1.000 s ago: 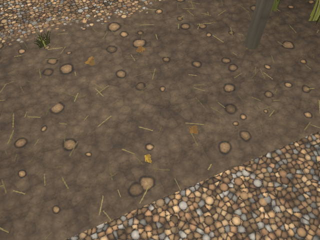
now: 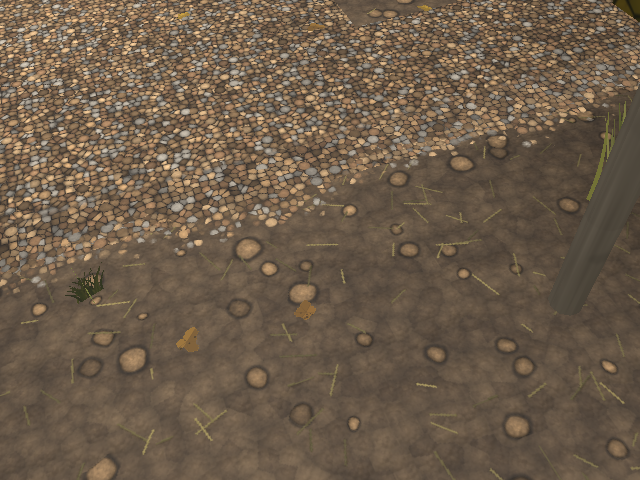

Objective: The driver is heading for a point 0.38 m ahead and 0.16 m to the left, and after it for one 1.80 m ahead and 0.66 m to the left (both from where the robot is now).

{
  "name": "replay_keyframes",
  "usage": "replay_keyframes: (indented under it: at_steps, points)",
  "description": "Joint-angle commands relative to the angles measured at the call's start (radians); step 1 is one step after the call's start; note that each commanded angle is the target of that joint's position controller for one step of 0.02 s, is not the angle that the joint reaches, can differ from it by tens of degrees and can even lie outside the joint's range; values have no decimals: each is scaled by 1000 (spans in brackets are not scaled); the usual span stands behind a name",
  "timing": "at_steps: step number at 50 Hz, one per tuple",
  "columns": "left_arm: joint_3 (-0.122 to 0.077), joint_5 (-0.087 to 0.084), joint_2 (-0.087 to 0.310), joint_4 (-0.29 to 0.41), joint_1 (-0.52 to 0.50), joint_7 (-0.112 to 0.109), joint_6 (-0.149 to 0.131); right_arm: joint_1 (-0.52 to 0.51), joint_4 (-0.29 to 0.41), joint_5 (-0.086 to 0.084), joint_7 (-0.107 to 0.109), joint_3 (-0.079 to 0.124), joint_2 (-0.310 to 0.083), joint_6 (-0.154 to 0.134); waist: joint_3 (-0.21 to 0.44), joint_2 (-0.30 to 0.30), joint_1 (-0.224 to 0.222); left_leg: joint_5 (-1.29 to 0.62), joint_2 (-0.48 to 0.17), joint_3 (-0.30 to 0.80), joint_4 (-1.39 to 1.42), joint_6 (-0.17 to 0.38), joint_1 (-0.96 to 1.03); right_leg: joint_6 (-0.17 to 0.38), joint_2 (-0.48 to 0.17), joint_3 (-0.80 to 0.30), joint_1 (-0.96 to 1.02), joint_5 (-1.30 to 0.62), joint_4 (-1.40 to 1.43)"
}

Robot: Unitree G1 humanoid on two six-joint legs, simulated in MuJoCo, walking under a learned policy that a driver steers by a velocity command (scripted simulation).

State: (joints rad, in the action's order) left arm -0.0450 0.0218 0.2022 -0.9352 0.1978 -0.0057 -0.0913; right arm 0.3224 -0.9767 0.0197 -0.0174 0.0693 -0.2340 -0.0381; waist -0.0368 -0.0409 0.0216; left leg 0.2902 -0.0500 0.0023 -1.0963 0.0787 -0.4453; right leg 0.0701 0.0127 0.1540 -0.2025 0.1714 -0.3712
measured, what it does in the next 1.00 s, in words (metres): walks ahead, turning left: left foot, then right foot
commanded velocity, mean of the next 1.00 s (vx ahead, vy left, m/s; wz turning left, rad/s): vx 0.50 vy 0.00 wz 0.48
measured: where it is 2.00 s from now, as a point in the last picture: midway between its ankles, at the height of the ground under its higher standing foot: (187, 306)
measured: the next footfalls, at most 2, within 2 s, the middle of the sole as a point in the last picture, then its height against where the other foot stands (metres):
left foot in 0.38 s outside the picture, level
right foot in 0.92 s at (303, 400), level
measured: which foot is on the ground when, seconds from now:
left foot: up 0.00-0.36, down 0.38-0.94, up 0.96-1.00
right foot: down 0.00-0.38, up 0.40-0.90, down 0.92-1.00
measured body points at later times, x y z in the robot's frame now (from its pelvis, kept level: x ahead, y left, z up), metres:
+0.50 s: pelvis +0.25 +0.06 -0.02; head +0.28 +0.07 +0.43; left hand +0.23 +0.33 -0.15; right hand +0.43 -0.17 -0.14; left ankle +0.28 +0.11 -0.74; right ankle +0.18 -0.09 -0.64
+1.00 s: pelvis +0.52 +0.11 -0.02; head +0.55 +0.12 +0.43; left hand +0.55 +0.42 -0.11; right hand +0.66 -0.13 -0.15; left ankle +0.33 +0.13 -0.67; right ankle +0.64 +0.07 -0.74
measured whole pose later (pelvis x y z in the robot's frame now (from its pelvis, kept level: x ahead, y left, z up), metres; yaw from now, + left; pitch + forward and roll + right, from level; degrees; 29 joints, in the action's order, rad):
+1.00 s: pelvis +0.52 +0.11 -0.02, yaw +30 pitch +1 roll +0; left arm -0.03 0.03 0.25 -0.76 0.12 0.01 -0.06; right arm 0.40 -0.89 0.01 0.00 0.06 -0.28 -0.06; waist -0.04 -0.02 0.05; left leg 0.42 0.11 0.11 -1.03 0.09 -0.20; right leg 0.06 0.03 0.05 -0.40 0.17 -0.55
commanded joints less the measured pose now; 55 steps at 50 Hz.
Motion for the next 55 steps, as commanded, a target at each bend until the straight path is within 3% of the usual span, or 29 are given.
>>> replay_keyframes:
  at_steps: [1, 8, 13, 16, 17, 18, 19, 20, 21, 22, 23, 24, 26, 28, 31, 36, 40, 43, 44, 45, 46, 47, 48, 49, 50, 51, 52, 53, 55]
  points:
    - [-17, -11, 91, 10, 82, -8, -31, 29, 46, 9, -15, 11, -17, 19, -10, 114, 3, -86, -56, 27, -22, -14, -156, 65, -277, -184, 76, -115, 238]
    - [-13, -7, 97, -19, 163, -15, -34, -211, 144, 9, -39, -6, -1, 25, -58, 102, -24, -291, -46, -42, 268, -31, -221, 66, -249, -7, 126, -278, 239]
    - [-22, 0, 132, -44, 239, -25, -16, -324, 204, 16, -48, -14, -14, 23, -68, 105, -50, -224, -6, -128, 431, 24, -181, 54, -289, 69, 270, -492, 167]
    - [-34, 4, 175, -40, 224, -33, 4, -247, 195, 19, -37, -1, -43, 24, -2, 144, -4, -71, 84, -182, 461, 85, -38, 41, -296, 115, 333, -911, -36]
    - [-40, 5, 192, -35, 219, -31, 16, -167, 173, 17, -32, 10, -62, 21, 46, 147, 28, -25, 121, -189, 485, 110, 49, 41, -295, 120, 334, -963, -177]
    - [-43, 1, 202, -26, 211, -27, 26, -40, 136, 22, -23, 25, -86, 11, 117, 123, 84, -51, 150, -174, 566, 139, 220, 24, -286, 132, 267, -872, -383]
    - [-37, -2, 183, 4, 198, -22, 27, 100, 101, 36, -8, 55, -171, 5, 207, 34, 147, 19, 21, 28, 632, 195, 464, -12, -255, 135, 54, -559, -682]
    - [-22, -16, 80, 89, 206, 0, 16, 50, 131, 20, -1, 82, -286, 15, 277, -234, 65, -6, -274, 609, 736, 358, 769, -84, -13, 69, -430, 347, -1082]
    - [-32, -5, 161, 124, 77, 6, 0, 82, 139, 2, 6, 79, -284, 31, 277, -36, 113, -67, -294, 686, 825, 369, 746, -77, -14, -149, -554, 316, -1133]
    - [-24, -17, 136, 142, 31, 10, -13, 27, 131, -4, 17, 67, -240, 32, 153, 8, 80, -122, -281, 535, 827, 335, 643, -65, -77, -181, -592, 223, -1080]
    - [-23, -19, 135, 128, 58, 7, -20, -17, 128, -10, 18, 51, -179, 25, 62, 77, 28, -243, -236, 437, 845, 284, 488, -63, -116, -179, -526, 166, -957]
    - [-25, -3, 133, 127, 60, 5, -8, -56, 131, -14, 21, 41, -149, 15, 29, 88, -11, -327, -177, 358, 852, 246, 397, -70, -138, -188, -462, 160, -877]
    - [-23, 27, 122, 120, 102, 8, 33, -76, 142, -21, 20, 29, -127, -7, 42, 68, -49, -431, -119, 281, 865, 228, 314, -92, -140, -185, -365, 153, -805]
    - [-20, 29, 108, 138, 82, 15, 56, -45, 136, -24, 16, 33, -158, -23, 39, 48, -55, -455, -89, 252, 879, 228, 283, -112, -134, -167, -372, 124, -735]
    - [-18, 25, 114, 189, -47, 19, 65, 19, 133, -21, 13, 37, -176, -25, 4, 17, -15, -406, -66, 260, 904, 201, 292, -133, -132, -154, -449, 9, -598]
    - [-9, 16, 118, 253, -211, 26, 61, 113, 132, -18, 16, 39, -183, -19, 0, -13, 52, -422, -57, 296, 869, 165, 406, -132, -95, -163, -508, -126, -402]
    - [4, 11, 113, 289, -291, 36, 44, 165, 122, -8, 26, 30, -172, -21, -9, -30, 84, -535, -78, 294, 825, 148, 488, -97, -62, -139, -474, -147, -269]
    - [-2, 9, 137, 279, -210, 34, 31, 128, 126, -4, 35, 29, -191, -29, -2, -48, 30, -666, -102, 296, 774, 102, 477, -43, -29, -136, -290, -86, -168]
    - [-12, 8, 160, 254, -129, 26, 26, 110, 127, -3, 35, 30, -205, -33, 30, -51, -6, -800, -93, 284, 699, 86, 469, -24, 3, -123, -176, -36, -151]
    - [-23, 8, 178, 212, 5, 16, 17, 94, 125, -3, 30, 30, -210, -35, 95, -19, -74, -861, -51, 242, 539, 67, 454, -2, 22, -108, -18, -49, -88]
    - [-36, 22, 222, 186, 151, 1, 7, 92, 137, -8, 24, 20, -179, -40, 197, 28, -136, -686, -3, 209, 316, 49, 328, 39, -98, -226, 208, -1, -74]
    - [-63, 44, 336, 182, 250, -5, 8, 206, 162, -43, 18, 0, -85, -42, 344, 243, -109, -165, 145, 112, -39, -1, 40, 159, -378, -667, 488, 110, -34]
    - [-62, 17, 303, 163, 214, 7, 26, 225, 147, -19, 21, 5, -134, -39, 324, 262, -78, 216, 181, 124, -160, 4, -104, 204, -437, -928, 443, 166, 102]
    - [-45, 2, 224, 182, 113, 12, 31, 152, 147, 0, 21, 8, -151, -31, 144, 131, -45, 138, 114, 140, -200, 7, -153, 193, -400, -793, 286, 259, 114]
    - [-29, 0, 161, 188, 53, 17, 28, 77, 159, 6, 12, 2, -143, -31, 62, 57, -42, 70, 77, 133, -148, 6, -145, 169, -345, -651, 168, 215, 137]
    - [-20, 5, 139, 179, 38, 15, 23, 46, 170, 6, 5, 0, -128, -28, 22, 77, -27, 44, 48, 119, -93, 4, -129, 140, -294, -544, 104, 127, 162]
    - [-13, 1, 123, 160, 44, 13, 18, 37, 174, 16, -3, -3, -121, -18, 1, 100, -11, 25, 29, 109, -50, -2, -97, 107, -241, -457, 53, 48, 186]
    - [-15, -1, 136, 147, 59, 13, 9, 68, 165, 19, -9, -7, -109, -9, 21, 144, 2, 17, 30, 95, -37, -11, -68, 116, -239, -423, 42, -35, 189]
    - [-18, -12, 146, 120, 103, 19, -9, 51, 168, 23, -14, -11, -103, -1, 24, 134, 6, -3, 18, 72, -10, -26, -93, 135, -231, -371, 51, -155, 205]
Keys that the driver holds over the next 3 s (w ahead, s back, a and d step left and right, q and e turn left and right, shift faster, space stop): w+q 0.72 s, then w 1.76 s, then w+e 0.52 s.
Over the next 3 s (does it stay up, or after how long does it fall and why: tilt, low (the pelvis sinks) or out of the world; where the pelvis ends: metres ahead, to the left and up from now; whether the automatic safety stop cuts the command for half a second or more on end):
stays up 1.40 0.67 -0.01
